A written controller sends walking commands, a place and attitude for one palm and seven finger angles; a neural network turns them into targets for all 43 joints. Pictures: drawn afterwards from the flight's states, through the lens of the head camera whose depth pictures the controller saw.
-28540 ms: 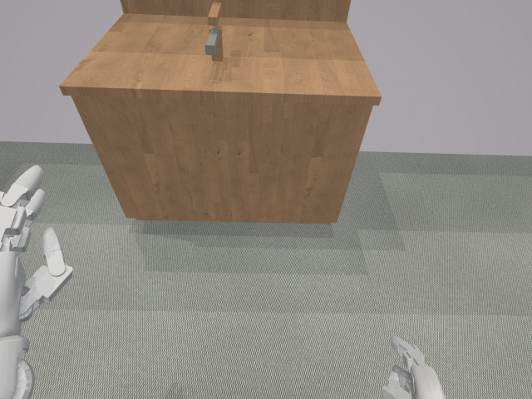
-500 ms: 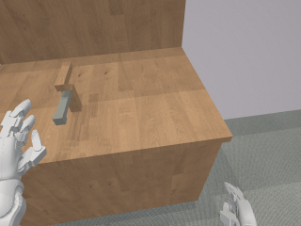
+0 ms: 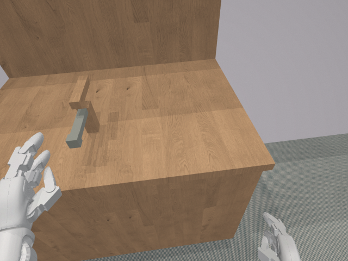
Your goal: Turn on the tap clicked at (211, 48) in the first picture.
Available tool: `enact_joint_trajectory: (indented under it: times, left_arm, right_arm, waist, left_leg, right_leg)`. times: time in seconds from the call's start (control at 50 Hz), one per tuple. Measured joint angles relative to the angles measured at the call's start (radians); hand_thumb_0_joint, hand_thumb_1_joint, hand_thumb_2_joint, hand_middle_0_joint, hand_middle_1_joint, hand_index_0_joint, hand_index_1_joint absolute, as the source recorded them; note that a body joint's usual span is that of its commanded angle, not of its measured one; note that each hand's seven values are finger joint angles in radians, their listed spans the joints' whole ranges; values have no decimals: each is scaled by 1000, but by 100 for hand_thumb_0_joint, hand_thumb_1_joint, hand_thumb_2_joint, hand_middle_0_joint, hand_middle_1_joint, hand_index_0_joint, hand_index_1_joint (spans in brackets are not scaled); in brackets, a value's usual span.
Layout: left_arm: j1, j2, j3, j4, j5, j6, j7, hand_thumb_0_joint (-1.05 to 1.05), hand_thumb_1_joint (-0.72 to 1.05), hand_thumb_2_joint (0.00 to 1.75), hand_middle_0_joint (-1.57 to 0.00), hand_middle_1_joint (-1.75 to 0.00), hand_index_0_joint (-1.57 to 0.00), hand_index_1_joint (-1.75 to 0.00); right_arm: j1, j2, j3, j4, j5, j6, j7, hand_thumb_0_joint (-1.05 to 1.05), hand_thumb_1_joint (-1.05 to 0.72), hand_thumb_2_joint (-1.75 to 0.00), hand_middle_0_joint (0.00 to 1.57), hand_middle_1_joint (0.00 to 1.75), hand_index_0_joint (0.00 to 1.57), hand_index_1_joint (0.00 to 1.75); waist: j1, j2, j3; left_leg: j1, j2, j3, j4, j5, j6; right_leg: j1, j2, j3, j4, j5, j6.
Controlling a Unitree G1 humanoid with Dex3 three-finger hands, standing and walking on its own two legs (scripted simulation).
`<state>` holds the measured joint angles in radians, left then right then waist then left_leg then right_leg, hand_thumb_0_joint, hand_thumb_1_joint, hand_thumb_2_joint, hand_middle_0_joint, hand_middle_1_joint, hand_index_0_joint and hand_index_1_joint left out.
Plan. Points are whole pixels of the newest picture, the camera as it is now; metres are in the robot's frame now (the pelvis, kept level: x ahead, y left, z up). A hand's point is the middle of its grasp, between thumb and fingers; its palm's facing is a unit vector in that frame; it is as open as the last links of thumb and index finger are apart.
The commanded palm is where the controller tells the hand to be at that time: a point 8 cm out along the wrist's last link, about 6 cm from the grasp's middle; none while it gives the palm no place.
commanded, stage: turn the palm inward beside the body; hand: left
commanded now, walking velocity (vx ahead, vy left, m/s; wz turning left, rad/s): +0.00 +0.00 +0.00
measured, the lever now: (74, 140) +0.36 +0.31 +0.09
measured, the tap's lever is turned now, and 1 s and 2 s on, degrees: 0 0 0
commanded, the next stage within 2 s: reach beside the lever's end, fingers flat in 0.96 s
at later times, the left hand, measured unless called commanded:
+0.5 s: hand (55, 208) +0.16 +0.23 +0.14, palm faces +0.43 -0.89 -0.17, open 7.5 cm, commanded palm +0.11 +0.27 +0.15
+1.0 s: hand (57, 205) +0.17 +0.23 +0.14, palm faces +0.43 -0.89 -0.14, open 7.5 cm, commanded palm +0.12 +0.27 +0.15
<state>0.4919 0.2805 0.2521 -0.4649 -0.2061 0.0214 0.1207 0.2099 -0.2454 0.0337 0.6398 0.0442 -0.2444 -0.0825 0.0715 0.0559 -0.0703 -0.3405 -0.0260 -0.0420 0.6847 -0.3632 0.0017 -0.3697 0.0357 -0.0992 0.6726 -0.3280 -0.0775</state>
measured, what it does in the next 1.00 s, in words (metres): stands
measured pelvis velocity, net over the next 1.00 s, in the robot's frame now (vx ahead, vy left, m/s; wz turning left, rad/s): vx -0.01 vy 0.00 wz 0.02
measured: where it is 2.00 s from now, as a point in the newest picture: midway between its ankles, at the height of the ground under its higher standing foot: outside the picture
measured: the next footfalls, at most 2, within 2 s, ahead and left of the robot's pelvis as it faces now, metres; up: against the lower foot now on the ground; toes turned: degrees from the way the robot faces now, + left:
none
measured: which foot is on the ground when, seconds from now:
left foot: down 0.00-1.00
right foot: down 0.00-1.00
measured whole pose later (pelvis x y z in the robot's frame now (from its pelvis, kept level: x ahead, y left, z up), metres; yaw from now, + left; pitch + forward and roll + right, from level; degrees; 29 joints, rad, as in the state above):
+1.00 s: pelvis -0.01 +0.00 +0.00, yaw +1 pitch +1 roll +0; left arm 0.55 0.24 0.21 -0.50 -0.26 0.08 0.14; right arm 0.21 -0.25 0.04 0.66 0.05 -0.29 -0.09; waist 0.08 0.07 -0.07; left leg -0.35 -0.03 -0.06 0.70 -0.36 0.00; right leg -0.36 0.03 -0.12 0.66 -0.32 -0.08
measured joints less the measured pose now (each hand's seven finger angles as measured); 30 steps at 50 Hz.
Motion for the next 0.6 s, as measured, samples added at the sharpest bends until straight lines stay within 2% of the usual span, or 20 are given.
enact_joint_trajectory:
  times: [0.4, 0.6]
  left_arm:
    - [63, -27, -51, -44, -20, 41, 34, 2, 89, 89, -20, -30, -20, -30]
    - [64, -36, -36, -48, -53, 42, 19, 2, 89, 89, -20, -30, -20, -30]
  right_arm:
    - [-15, 2, 14, 5, 4, -23, 0, 2, -91, -90, 20, 30, 21, 30]
    - [-5, -2, 12, 18, 4, -46, -1, 2, -91, -90, 20, 30, 20, 30]
  waist:
    - [4, 11, 14]
    - [6, 10, 5]
  left_leg:
    - [-19, -2, -16, 31, 5, 0]
    - [-18, -4, -21, 28, 0, 1]
  right_leg:
    - [-4, -3, -18, 10, 10, 3]
    - [-1, -4, -23, 7, 4, 1]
